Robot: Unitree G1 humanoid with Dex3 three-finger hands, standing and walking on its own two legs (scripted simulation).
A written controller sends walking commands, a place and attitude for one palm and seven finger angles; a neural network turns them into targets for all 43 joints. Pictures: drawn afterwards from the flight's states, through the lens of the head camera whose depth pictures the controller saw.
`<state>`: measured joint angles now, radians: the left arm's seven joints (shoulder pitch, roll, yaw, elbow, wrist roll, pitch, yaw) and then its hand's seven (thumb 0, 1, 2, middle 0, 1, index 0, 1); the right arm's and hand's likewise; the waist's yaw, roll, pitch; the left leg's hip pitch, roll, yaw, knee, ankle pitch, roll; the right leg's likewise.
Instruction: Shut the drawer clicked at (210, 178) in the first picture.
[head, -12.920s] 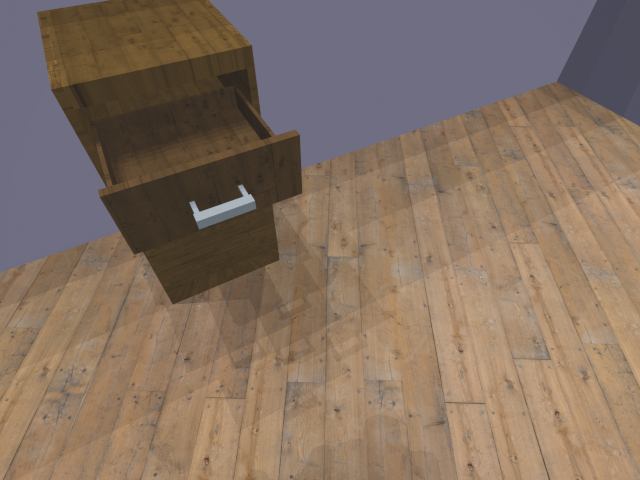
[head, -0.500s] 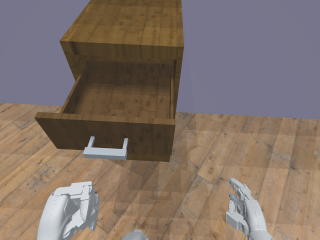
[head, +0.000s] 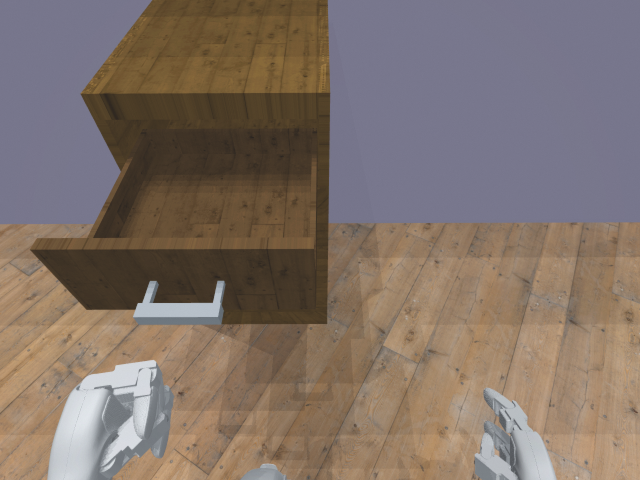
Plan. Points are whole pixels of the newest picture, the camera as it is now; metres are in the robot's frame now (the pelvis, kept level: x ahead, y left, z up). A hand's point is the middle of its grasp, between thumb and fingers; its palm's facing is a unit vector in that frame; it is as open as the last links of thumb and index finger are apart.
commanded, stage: bring the fist close to the handle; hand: left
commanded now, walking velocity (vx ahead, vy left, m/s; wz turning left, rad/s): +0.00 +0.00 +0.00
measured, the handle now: (183, 300) +0.36 +0.22 -0.01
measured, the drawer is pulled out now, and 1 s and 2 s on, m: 0.30 0.30 0.29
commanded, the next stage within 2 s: push the drawer shut in 1.42 s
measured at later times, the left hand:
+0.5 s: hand (181, 399) +0.21 +0.17 +0.04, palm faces +0.05 -1.00 -0.08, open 3.3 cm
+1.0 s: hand (200, 379) +0.25 +0.17 -0.01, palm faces +0.01 -1.00 -0.05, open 3.3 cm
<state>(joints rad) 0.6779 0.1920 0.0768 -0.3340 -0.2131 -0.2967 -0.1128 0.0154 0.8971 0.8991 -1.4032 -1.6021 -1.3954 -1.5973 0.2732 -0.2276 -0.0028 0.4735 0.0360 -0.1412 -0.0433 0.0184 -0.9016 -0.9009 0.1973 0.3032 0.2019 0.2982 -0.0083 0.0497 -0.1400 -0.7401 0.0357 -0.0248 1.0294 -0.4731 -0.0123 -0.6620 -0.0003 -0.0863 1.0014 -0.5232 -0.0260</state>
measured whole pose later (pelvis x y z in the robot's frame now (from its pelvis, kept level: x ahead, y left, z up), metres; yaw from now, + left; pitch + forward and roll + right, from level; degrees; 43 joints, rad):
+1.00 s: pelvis -0.02 +0.00 -0.05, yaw -1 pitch +20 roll -2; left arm 0.26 0.19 0.11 0.06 -0.20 -0.43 -0.14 0.02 0.90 0.90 -1.40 -1.60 -1.40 -1.60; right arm 0.20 -0.23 0.00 0.52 0.00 -0.13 -0.03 0.02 -0.90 -0.90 0.20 0.30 0.20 0.30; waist -0.02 0.03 -0.17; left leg -1.07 0.04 -0.02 1.26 -0.53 -0.01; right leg -1.00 0.00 -0.08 1.24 -0.59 -0.03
